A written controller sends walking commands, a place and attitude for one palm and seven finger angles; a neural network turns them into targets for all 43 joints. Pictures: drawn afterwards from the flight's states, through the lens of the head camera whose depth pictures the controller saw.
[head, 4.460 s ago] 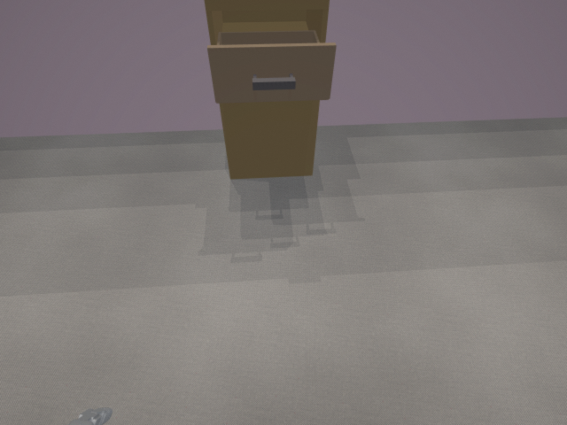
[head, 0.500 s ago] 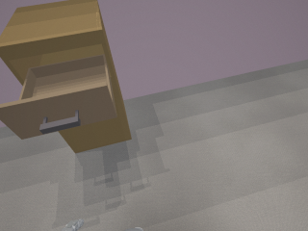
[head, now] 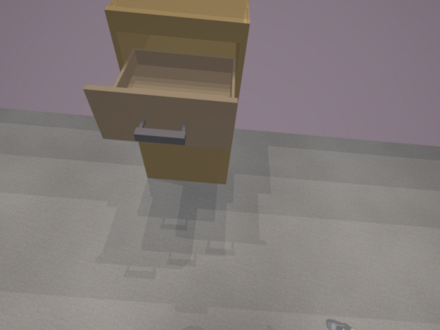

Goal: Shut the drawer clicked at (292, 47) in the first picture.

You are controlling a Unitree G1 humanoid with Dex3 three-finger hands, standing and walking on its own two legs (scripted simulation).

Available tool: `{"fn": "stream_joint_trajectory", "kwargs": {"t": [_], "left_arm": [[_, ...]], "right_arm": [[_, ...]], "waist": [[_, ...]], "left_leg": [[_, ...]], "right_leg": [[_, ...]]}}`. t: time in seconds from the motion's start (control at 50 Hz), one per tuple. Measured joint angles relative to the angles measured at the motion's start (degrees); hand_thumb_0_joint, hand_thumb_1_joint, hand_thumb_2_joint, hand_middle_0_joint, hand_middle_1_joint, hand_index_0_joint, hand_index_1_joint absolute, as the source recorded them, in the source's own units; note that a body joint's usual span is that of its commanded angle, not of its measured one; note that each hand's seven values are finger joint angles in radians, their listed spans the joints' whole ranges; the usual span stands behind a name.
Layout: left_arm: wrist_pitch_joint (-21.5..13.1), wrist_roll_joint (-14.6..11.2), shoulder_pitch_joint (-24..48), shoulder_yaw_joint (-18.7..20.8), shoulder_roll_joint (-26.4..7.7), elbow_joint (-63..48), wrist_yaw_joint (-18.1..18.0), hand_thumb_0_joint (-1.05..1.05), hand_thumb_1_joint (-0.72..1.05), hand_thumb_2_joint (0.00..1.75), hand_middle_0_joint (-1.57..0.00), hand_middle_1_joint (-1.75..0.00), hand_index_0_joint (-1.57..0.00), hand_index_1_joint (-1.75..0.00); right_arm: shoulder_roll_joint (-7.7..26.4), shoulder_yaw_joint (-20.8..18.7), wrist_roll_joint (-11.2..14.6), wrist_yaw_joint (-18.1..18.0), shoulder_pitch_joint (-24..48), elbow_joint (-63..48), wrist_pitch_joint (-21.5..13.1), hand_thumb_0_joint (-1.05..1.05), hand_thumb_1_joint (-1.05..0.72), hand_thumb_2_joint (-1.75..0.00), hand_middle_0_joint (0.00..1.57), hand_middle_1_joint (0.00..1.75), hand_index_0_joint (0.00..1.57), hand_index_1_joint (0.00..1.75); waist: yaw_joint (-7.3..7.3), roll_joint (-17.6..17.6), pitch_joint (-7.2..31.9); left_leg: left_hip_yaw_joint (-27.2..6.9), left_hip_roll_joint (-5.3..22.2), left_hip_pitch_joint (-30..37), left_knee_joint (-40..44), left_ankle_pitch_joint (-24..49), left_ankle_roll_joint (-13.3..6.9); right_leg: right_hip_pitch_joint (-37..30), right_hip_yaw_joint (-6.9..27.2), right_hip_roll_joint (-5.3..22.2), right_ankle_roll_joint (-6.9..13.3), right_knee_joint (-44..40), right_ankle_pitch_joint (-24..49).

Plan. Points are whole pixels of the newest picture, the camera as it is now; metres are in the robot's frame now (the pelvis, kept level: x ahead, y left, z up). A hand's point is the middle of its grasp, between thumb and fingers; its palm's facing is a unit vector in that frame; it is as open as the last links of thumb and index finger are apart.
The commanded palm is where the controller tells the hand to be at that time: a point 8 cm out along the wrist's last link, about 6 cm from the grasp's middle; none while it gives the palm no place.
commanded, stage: take the last steps up to it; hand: left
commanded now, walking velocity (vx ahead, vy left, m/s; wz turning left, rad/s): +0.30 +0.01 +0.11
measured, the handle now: (162, 130) +0.58 +0.22 -0.05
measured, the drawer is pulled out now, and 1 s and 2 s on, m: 0.30 0.30 0.30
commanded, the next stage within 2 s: come to a stop and stand still in 1.02 s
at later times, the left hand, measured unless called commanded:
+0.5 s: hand out of the picture +0.11 +0.16 -0.15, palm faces +0.13 -0.97 -0.23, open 7.2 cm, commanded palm none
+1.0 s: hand (125, 320) +0.15 +0.21 -0.18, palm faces +0.14 -0.98 -0.15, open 7.4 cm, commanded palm none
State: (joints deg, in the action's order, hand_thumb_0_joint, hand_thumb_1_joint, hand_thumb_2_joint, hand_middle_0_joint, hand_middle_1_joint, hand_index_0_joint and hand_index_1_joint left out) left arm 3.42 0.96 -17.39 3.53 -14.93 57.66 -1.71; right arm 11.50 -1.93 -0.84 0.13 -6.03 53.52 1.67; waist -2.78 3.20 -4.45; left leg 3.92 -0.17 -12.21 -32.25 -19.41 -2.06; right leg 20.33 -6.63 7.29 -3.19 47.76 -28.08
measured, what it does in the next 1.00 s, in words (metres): walks ahead: right foot, then left foot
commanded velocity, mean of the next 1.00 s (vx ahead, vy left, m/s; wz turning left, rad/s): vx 0.27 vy -0.01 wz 0.03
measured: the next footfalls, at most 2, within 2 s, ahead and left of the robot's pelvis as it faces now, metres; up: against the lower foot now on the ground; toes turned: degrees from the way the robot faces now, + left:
right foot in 0.36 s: +0.11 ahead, -0.12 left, +0.00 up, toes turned -4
left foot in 0.86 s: +0.28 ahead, +0.15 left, +0.00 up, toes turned +12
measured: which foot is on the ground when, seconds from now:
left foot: down 0.00-0.38, up 0.40-0.84, down 0.86-1.00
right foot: up 0.00-0.34, down 0.36-0.86, up 0.88-1.00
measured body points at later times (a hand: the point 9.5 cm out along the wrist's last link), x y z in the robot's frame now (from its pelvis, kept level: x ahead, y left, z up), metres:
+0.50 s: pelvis +0.07 -0.03 +0.01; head +0.06 -0.05 +0.46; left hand +0.10 +0.21 -0.13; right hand +0.03 -0.26 -0.16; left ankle +0.01 +0.09 -0.66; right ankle +0.07 -0.11 -0.73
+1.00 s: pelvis +0.22 +0.05 +0.00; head +0.23 +0.07 +0.45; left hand +0.14 +0.26 -0.16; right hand +0.32 -0.17 -0.13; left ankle +0.24 +0.14 -0.73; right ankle +0.16 -0.08 -0.65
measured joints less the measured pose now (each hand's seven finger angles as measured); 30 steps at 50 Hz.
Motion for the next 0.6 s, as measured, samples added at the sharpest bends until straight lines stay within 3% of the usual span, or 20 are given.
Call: {"fn": "stream_joint_trajectory", "kwargs": {"t": [0.06,0.12,0.2,0.32,0.36,0.38,0.44,0.5,0.6], "left_arm": [[-0.07,0.09,0.45,0.07,-0.34,1.37,0.63,0.00,0.91,0.90,-0.20,-0.29,-0.20,-0.30],[-0.96,0.25,0.63,-0.34,0.18,1.91,1.34,0.00,0.91,0.90,-0.20,-0.29,-0.20,-0.30],[-1.66,0.40,1.45,-1.01,1.71,2.23,1.84,0.00,0.91,0.90,-0.19,-0.29,-0.20,-0.30],[-2.57,0.36,4.39,-1.47,4.37,1.39,2.50,0.00,0.91,0.90,-0.19,-0.29,-0.20,-0.30],[-3.55,0.40,4.95,-1.47,4.99,0.84,2.61,0.00,0.91,0.90,-0.20,-0.29,-0.20,-0.30],[-4.31,0.50,5.31,-1.46,5.42,0.74,2.51,0.00,0.91,0.90,-0.20,-0.29,-0.20,-0.30],[-6.33,0.16,4.93,-1.57,6.68,0.49,2.03,0.00,0.91,0.90,-0.20,-0.29,-0.20,-0.30],[-6.89,-0.07,2.46,-0.90,6.50,0.99,0.83,-0.01,0.93,0.90,-0.20,-0.29,-0.21,-0.30],[-6.95,0.01,-2.09,-1.42,6.76,4.04,0.63,-0.01,0.93,0.90,-0.20,-0.29,-0.20,-0.30]], "right_arm": [[-1.20,0.65,-0.11,-0.69,-1.06,0.81,-0.66,0.00,-0.91,-0.90,0.20,0.30,0.20,0.30],[-2.12,0.90,-0.03,-0.91,-3.10,1.82,-1.68,0.00,-0.91,-0.90,0.20,0.30,0.20,0.30],[-2.18,0.13,-0.01,-1.48,-6.78,3.34,-2.95,0.00,-0.93,-0.90,0.20,0.30,0.20,0.30],[-1.14,-0.44,-0.53,-1.32,-12.57,7.22,-2.62,0.00,-0.93,-0.90,0.20,0.30,0.20,0.30],[-0.94,-0.51,-0.45,-1.35,-14.47,8.65,-2.35,0.00,-0.92,-0.90,0.20,0.30,0.20,0.30],[-0.74,-0.56,-0.27,-1.34,-15.35,9.34,-2.30,0.00,-0.92,-0.90,0.20,0.30,0.20,0.30],[-0.59,-0.80,-0.21,-0.80,-16.51,11.44,-1.12,0.00,-0.92,-0.90,0.20,0.30,0.20,0.30],[-0.74,-1.45,-0.48,-0.11,-15.89,11.70,-0.57,0.01,-0.92,-0.90,0.19,0.30,0.20,0.29],[-1.00,-2.06,-0.63,0.43,-13.04,9.44,-0.98,0.01,-0.92,-0.90,0.19,0.30,0.20,0.29]], "waist": [[-0.04,-0.21,0.54],[0.36,-0.78,1.45],[1.71,-1.50,2.57],[3.77,-2.78,3.05],[4.16,-3.23,3.08],[4.22,-3.98,2.89],[3.88,-5.47,2.72],[3.49,-5.21,3.46],[3.98,-4.98,4.02]], "left_leg": [[-0.65,-0.16,1.93,3.19,1.42,-0.07],[-1.10,-0.53,4.08,6.90,3.19,-0.47],[-1.59,-1.33,6.37,10.31,4.46,-0.64],[-2.16,-1.86,7.78,10.04,2.93,0.19],[-2.35,-1.71,7.29,7.18,0.78,0.92],[-2.74,-1.17,6.34,4.08,-1.14,1.03],[-2.90,0.17,-0.64,-14.06,-7.01,0.19],[-1.81,1.83,-8.36,-26.36,-2.35,0.54],[-0.74,5.40,-16.15,-26.13,5.56,2.39]], "right_leg": [[3.05,2.59,-1.55,-0.19,9.05,1.84],[3.99,3.07,-2.00,-0.27,10.82,4.62],[3.33,3.07,-2.10,-0.10,6.18,5.84],[-0.53,2.17,-2.86,0.96,-7.28,6.75],[-3.77,1.66,-3.67,1.44,-13.95,9.38],[-4.70,1.14,-4.30,2.86,-15.55,12.55],[-6.53,-0.67,-5.41,5.53,-15.14,11.78],[-10.13,-1.01,-5.91,5.81,-20.08,12.49],[-15.34,-1.46,-6.35,5.69,-27.81,14.46]]}}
